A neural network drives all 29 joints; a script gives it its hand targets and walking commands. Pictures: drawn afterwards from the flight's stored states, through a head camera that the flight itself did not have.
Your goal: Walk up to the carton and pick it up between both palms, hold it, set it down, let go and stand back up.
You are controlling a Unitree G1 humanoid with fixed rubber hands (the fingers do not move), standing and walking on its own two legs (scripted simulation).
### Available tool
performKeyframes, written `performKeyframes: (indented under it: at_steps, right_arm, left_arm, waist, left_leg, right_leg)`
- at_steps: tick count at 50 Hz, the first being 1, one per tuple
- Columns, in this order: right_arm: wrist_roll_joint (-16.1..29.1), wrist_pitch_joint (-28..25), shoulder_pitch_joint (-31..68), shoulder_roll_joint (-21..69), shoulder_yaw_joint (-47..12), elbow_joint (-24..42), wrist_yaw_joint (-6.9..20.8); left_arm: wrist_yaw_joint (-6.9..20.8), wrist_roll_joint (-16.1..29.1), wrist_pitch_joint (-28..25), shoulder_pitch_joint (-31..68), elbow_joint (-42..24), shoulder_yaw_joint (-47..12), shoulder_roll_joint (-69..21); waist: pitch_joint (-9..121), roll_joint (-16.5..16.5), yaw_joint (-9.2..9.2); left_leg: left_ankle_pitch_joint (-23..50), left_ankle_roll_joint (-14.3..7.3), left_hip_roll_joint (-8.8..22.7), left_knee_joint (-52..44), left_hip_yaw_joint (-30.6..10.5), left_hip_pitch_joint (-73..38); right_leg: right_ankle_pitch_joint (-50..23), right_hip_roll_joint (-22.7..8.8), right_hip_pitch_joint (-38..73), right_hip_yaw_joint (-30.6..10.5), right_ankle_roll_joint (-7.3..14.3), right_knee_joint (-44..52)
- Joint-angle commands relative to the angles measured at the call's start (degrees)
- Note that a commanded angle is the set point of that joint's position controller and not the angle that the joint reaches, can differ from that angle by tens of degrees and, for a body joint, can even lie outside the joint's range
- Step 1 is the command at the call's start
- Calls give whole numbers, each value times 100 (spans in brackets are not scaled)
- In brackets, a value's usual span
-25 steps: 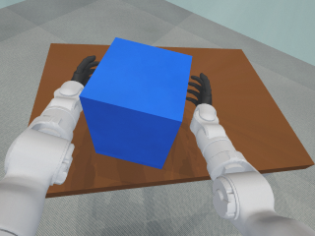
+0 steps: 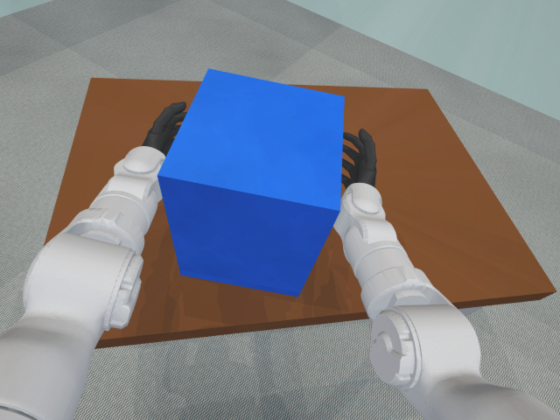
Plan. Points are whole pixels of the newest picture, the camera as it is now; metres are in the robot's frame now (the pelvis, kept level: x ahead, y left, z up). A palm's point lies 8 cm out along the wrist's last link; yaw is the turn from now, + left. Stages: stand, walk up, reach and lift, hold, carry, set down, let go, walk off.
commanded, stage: reach and lift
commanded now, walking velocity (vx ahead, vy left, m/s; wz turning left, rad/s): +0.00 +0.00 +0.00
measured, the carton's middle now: (256, 192) +0.45 -0.02 +0.05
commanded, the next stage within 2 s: none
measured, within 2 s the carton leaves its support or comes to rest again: neither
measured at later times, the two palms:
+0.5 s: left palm (160, 156) +0.48 +0.12 +0.09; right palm (358, 193) +0.41 -0.16 +0.09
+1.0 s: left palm (160, 156) +0.48 +0.12 +0.09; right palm (357, 194) +0.41 -0.16 +0.09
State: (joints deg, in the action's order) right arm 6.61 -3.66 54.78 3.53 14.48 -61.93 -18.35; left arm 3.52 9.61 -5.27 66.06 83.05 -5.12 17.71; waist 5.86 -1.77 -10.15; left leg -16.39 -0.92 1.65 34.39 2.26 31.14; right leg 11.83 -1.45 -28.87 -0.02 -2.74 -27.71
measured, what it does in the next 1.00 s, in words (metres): stands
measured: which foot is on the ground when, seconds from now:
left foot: down 0.00-1.00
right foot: down 0.00-1.00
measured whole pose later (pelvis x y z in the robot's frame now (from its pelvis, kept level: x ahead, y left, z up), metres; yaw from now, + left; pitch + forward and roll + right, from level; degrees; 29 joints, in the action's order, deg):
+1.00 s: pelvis +0.00 +0.00 +0.00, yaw +0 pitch +13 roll -2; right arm -13.7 -11.2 51.9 11.5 37.8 -57.8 -12.1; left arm 4.9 -13.4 -11.7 65.3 84.3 19.2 15.0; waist 5.8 -3.3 -10.1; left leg -16.5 -0.9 1.6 34.4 2.3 31.1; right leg 12.0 -1.5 -28.9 0.0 -2.9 -27.7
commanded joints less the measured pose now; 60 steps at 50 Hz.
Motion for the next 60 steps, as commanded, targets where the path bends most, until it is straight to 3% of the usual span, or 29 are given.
performKeyframes:
  at_steps: [1,5,7,8,10,12,14,16,22,25,27,32,33,35,36,37,41,43,45,48,49,50,51,54,55,59,60]
  right_arm:
    - [-905,-267,2839,641,89,962,213]
    - [-1321,-430,2981,950,441,775,395]
    - [-1680,-538,3001,1894,394,800,673]
    - [-2001,-603,3029,2466,555,747,840]
    - [-2523,-610,3030,3478,691,816,1159]
    - [-2832,-665,2866,3705,688,876,1383]
    - [-3126,-686,2573,3709,795,702,1475]
    - [-3337,-670,2543,3602,934,602,1554]
    - [-3347,-680,2508,3580,1028,581,1602]
    - [-3290,-701,2383,3530,953,571,1592]
    - [-3297,-683,2412,3592,970,535,1618]
    - [-3250,-692,2387,3577,961,646,1588]
    - [-3260,-685,2425,3656,929,704,1593]
    - [-3189,-700,2450,3699,881,661,1590]
    - [-3231,-705,2404,3637,939,657,1586]
    - [-3208,-696,2459,3662,908,724,1594]
    - [-3229,-679,2358,3629,939,562,1557]
    - [-3215,-645,2351,3619,846,607,1591]
    - [-3091,-764,2503,3655,805,684,1610]
    - [-3150,-721,2352,3615,927,449,1575]
    - [-3095,-747,2485,3645,815,708,1600]
    - [-3075,-740,2414,3663,841,583,1579]
    - [-3078,-807,2485,3739,802,626,1578]
    - [-3108,-725,2394,3742,727,586,1557]
    - [-3035,-783,2456,3728,702,592,1557]
    - [-3061,-801,2523,3639,828,567,1575]
    - [-2976,-829,2574,3706,665,704,1579]
  left_arm:
    - [117,-345,-524,3220,-1148,542,-517]
    - [271,-784,-568,3214,-944,801,-960]
    - [518,-1232,-672,3222,-988,1051,-1784]
    - [646,-1493,-766,3224,-1010,1159,-2322]
    - [956,-1995,-883,3094,-696,1470,-3239]
    - [1094,-2364,-987,2833,-352,1901,-3335]
    - [1091,-2551,-1064,2787,-311,2081,-3350]
    - [1086,-2715,-1046,3012,-216,2289,-3341]
    - [1043,-2710,-950,3046,-134,2340,-3282]
    - [981,-2587,-936,2969,-201,2133,-3416]
    - [973,-2662,-920,2942,-69,2286,-3349]
    - [968,-2611,-891,2861,-183,2255,-3336]
    - [961,-2627,-909,2838,-167,2244,-3329]
    - [955,-2578,-939,2905,-232,2158,-3339]
    - [947,-2532,-937,2928,-174,2182,-3373]
    - [949,-2564,-925,2961,-255,2212,-3346]
    - [961,-2574,-900,2897,-155,2178,-3317]
    - [968,-2646,-867,2817,-94,2316,-3272]
    - [936,-2506,-934,2910,-301,2089,-3381]
    - [934,-2561,-924,2894,-137,2213,-3371]
    - [948,-2526,-933,2856,-219,2189,-3331]
    - [953,-2508,-923,2853,-214,2120,-3388]
    - [932,-2478,-958,2923,-297,2057,-3455]
    - [973,-2634,-896,2733,-134,2269,-3309]
    - [960,-2597,-903,2701,-131,2205,-3425]
    - [943,-2549,-896,2830,-185,2099,-3471]
    - [936,-2437,-944,2846,-264,2026,-3493]
  waist:
    - [4124,774,-168]
    - [3879,959,-153]
    - [4007,940,20]
    - [4019,1037,-37]
    - [3723,888,9]
    - [3532,851,226]
    - [3336,827,129]
    - [2999,891,171]
    - [2739,1067,123]
    - [2877,1188,-15]
    - [2867,1133,115]
    - [2846,1145,12]
    - [2859,1102,102]
    - [2962,1209,83]
    - [2960,1194,-36]
    - [2870,1190,103]
    - [2805,1224,15]
    - [2758,1080,136]
    - [2910,1303,129]
    - [2791,1191,35]
    - [2864,1139,139]
    - [2868,1243,37]
    - [3085,1308,88]
    - [2761,1115,167]
    - [2838,1121,83]
    - [2892,1311,111]
    - [3051,1315,214]
  left_leg:
    - [2635,419,-120,-126,21,-1431]
    - [3012,513,-100,-98,26,-1751]
    - [3194,504,-132,-118,64,-1877]
    - [3250,519,-149,-191,66,-1928]
    - [3005,453,-236,-400,73,-1821]
    - [2786,388,-319,-412,142,-1498]
    - [2615,385,-341,-586,133,-1458]
    - [2255,395,-297,-701,169,-1531]
    - [2294,388,-248,-768,216,-1809]
    - [2725,486,-173,-683,111,-2096]
    - [2779,466,-187,-610,185,-2002]
    - [2798,472,-157,-705,157,-2120]
    - [2750,408,-177,-703,175,-2060]
    - [2888,467,-140,-688,153,-2074]
    - [2881,445,-147,-670,116,-2099]
    - [2822,464,-147,-693,148,-2119]
    - [2800,448,-162,-688,169,-1975]
    - [2626,406,-161,-787,209,-1843]
    - [3112,506,-108,-650,136,-2083]
    - [2842,463,-128,-653,164,-2064]
    - [2807,423,-124,-716,189,-2002]
    - [2945,441,-117,-683,163,-2055]
    - [3138,501,-105,-589,139,-2137]
    - [2864,407,-163,-658,204,-1862]
    - [3081,450,-146,-671,164,-1943]
    - [3092,485,-97,-625,151,-2153]
    - [3208,494,-101,-574,166,-2154]
  right_leg:
    - [-2692,232,1236,465,260,-82]
    - [-2703,265,1166,475,286,-26]
    - [-2746,223,1361,461,317,27]
    - [-2862,204,1590,476,308,10]
    - [-2984,177,2018,357,251,74]
    - [-3302,74,2448,284,147,-124]
    - [-3323,79,2634,370,46,-112]
    - [-2878,91,2604,423,38,-1]
    - [-2727,119,2459,463,100,132]
    - [-2652,181,2264,556,170,175]
    - [-2814,168,2263,509,161,155]
    - [-2799,190,2352,519,194,262]
    - [-2788,190,2426,500,183,218]
    - [-2818,177,2403,500,200,181]
    - [-2798,152,2371,534,196,235]
    - [-2660,186,2348,530,205,263]
    - [-2811,129,2373,474,208,249]
    - [-2803,127,2563,478,175,188]
    - [-2889,194,2316,550,229,179]
    - [-2633,181,2206,485,253,295]
    - [-2681,156,2311,497,244,286]
    - [-2778,163,2229,511,236,249]
    - [-2887,181,2270,489,258,231]
    - [-3048,119,2465,423,212,198]
    - [-3166,180,2484,465,227,226]
    - [-2722,199,2196,509,261,304]
    - [-2780,226,2136,506,267,277]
